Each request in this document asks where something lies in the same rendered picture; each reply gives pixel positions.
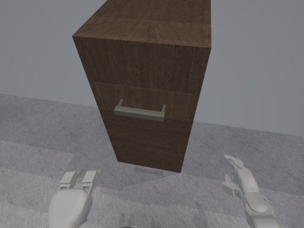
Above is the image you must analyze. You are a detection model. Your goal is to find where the robot left hand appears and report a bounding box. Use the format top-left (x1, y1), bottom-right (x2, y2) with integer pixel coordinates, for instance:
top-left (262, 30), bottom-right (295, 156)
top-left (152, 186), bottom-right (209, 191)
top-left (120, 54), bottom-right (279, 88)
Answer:
top-left (48, 168), bottom-right (104, 228)

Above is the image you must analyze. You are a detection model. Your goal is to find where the drawer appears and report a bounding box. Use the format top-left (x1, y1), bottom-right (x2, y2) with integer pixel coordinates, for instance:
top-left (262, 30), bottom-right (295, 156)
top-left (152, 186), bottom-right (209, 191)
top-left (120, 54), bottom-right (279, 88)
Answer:
top-left (95, 82), bottom-right (193, 120)

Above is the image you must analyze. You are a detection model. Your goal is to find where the right robot forearm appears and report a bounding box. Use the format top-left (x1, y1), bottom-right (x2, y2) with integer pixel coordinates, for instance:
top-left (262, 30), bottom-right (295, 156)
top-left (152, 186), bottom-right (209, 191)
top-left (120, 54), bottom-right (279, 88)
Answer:
top-left (243, 191), bottom-right (282, 228)

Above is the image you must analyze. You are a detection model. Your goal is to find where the handle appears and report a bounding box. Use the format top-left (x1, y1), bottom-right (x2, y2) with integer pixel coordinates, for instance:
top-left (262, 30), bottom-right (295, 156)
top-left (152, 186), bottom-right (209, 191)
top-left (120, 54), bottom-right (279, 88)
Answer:
top-left (114, 99), bottom-right (166, 121)

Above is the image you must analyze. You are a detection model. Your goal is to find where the cabinet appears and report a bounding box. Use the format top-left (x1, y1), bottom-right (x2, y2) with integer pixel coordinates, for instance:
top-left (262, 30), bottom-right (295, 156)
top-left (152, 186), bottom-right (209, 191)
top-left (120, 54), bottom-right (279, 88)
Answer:
top-left (72, 0), bottom-right (211, 173)

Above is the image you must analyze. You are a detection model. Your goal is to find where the robot right hand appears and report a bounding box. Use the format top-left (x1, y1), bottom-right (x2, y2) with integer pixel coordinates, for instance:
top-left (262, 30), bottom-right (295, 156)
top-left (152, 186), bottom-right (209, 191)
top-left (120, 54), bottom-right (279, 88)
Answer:
top-left (222, 154), bottom-right (260, 200)

